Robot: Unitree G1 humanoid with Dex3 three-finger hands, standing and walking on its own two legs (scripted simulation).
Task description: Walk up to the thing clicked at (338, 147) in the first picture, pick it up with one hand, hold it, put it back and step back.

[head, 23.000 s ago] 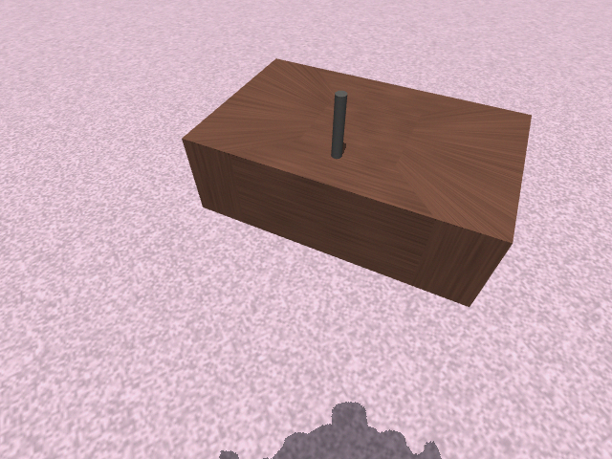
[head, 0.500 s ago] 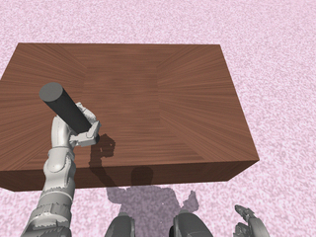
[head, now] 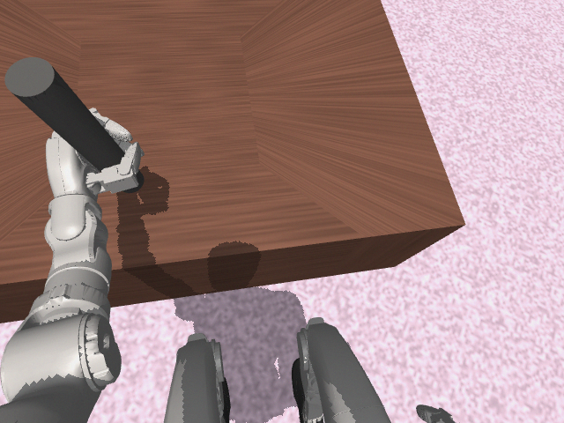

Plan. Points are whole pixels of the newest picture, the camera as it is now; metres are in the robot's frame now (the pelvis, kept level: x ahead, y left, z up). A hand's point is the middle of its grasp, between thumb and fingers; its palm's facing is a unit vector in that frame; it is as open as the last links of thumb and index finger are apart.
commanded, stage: crouch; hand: left
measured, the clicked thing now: (94, 143) +0.48 +0.19 +0.05
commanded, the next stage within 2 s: lower in 0.42 s
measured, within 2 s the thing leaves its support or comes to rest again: rests again in 1.88 s
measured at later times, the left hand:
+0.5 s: hand (129, 150) +0.52 +0.18 -0.03, palm faces +0.09 -1.00 -0.03, open 5.0 cm
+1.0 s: hand (145, 167) +0.54 +0.17 -0.10, palm faces +0.09 -1.00 -0.04, open 5.0 cm
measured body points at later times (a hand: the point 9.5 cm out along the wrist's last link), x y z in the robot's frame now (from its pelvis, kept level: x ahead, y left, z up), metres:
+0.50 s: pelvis -0.01 +0.00 -0.04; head +0.18 +0.03 +0.36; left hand +0.51 +0.23 -0.02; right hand +0.01 -0.26 -0.16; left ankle +0.04 +0.12 -0.58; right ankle +0.04 -0.12 -0.58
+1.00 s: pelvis -0.02 +0.00 -0.10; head +0.20 +0.03 +0.29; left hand +0.53 +0.23 -0.10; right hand +0.00 -0.26 -0.22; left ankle +0.04 +0.12 -0.58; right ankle +0.04 -0.12 -0.58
